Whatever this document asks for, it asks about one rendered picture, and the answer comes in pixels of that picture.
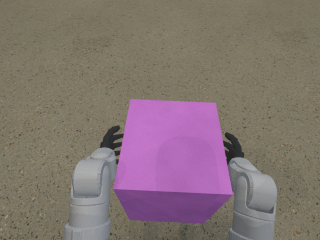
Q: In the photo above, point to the robot right forearm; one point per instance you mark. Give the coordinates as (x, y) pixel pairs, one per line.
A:
(254, 202)

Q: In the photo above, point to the robot right hand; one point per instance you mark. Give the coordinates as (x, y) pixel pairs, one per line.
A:
(235, 149)

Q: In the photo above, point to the robot left hand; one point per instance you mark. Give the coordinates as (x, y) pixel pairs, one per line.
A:
(109, 138)

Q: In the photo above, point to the robot left forearm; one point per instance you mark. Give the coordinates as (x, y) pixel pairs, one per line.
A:
(90, 195)

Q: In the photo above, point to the carton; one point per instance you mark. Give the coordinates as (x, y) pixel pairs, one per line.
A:
(172, 165)

